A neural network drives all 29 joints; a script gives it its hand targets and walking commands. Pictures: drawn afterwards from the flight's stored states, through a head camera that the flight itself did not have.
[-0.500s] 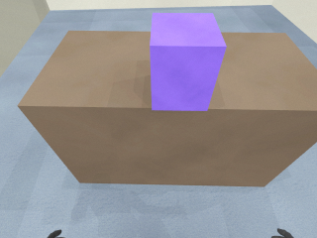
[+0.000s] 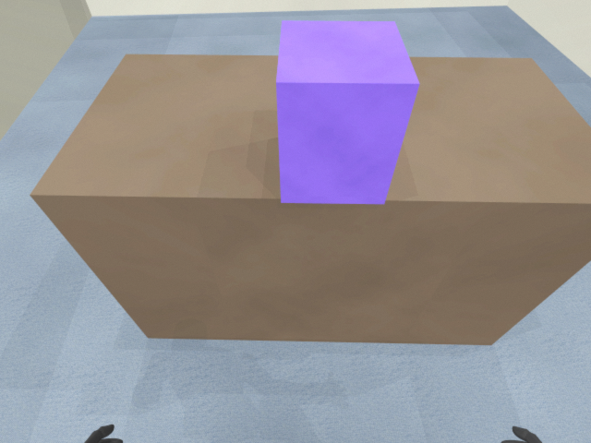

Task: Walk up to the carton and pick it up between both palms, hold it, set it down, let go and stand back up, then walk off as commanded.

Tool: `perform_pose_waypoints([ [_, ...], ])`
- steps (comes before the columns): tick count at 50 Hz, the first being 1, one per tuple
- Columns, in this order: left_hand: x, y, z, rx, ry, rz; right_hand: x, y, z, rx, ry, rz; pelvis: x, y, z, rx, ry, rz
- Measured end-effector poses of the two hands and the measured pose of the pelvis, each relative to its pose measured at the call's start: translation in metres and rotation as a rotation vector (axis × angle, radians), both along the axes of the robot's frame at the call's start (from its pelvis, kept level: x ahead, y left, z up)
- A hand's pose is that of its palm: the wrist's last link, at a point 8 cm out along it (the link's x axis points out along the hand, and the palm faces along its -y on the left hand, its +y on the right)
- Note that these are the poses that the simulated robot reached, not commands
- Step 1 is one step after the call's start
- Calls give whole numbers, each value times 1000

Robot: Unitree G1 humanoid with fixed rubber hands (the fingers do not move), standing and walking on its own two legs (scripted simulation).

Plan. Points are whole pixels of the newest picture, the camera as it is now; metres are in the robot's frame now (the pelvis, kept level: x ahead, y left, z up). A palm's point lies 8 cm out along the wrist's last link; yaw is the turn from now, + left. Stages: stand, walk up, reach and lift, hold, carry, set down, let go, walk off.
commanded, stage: stand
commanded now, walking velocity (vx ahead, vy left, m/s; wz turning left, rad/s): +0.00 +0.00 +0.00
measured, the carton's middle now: (335, 116) +0.63 -0.04 +0.09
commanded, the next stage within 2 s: walk up in 0.30 s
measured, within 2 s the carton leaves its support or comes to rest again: neither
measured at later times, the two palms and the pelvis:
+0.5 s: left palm out of the picture +0.08 +0.31 -0.11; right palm out of the picture +0.09 -0.31 -0.10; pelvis +0.00 +0.00 +0.00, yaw +0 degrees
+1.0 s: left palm (129, 424) +0.15 +0.25 -0.08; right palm out of the picture +0.13 -0.42 -0.12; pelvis +0.09 -0.09 -0.01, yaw -2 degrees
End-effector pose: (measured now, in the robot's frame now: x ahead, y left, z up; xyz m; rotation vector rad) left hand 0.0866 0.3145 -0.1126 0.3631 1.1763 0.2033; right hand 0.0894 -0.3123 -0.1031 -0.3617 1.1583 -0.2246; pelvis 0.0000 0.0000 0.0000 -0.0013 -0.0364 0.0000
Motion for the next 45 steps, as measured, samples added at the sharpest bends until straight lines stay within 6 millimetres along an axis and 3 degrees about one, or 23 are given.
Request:
perform_pose_waypoints([
  [29, -2, -1, -3, -18, -2, -13, 1, -2, 2, -8, -16, -5, 3, 2, -2, -2, -4, -4],
  [35, 7, 1, 0, 6, 28, -42, -15, -37, 9, -45, -49, -72, 21, -12, -6, 18, -12, -30],
  [40, 46, -17, 11, 36, -17, -80, -38, -82, 4, -77, 43, -107, 37, -38, -10, 37, -21, -28],
  [42, 60, -30, 12, 51, -28, -95, -36, -99, -5, -73, 65, -121, 45, -51, -16, 38, -28, -38],
  [45, 68, -47, 12, 78, -36, -87, -14, -113, -20, -50, 66, -117, 60, -69, -23, 12, -31, -40],
])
